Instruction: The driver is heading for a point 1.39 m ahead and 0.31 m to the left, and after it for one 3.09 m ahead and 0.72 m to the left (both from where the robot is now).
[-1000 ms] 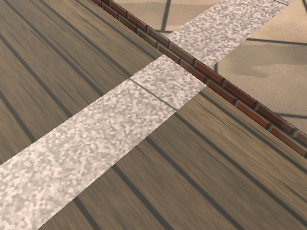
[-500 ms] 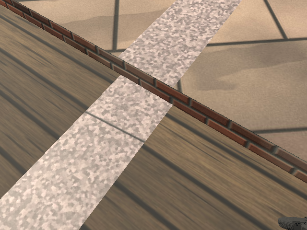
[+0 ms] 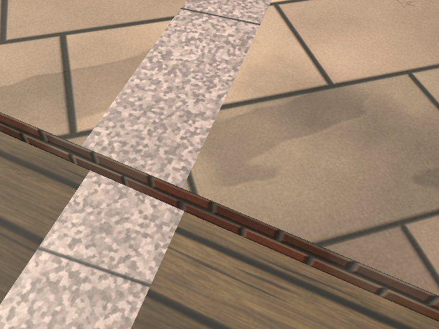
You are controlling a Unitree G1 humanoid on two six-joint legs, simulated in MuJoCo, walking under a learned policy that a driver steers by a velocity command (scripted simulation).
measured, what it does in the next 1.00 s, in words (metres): walks ahead, turning left: right foot, then left foot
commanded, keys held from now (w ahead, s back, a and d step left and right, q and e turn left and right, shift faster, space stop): no key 0.08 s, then q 0.72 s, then no key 0.20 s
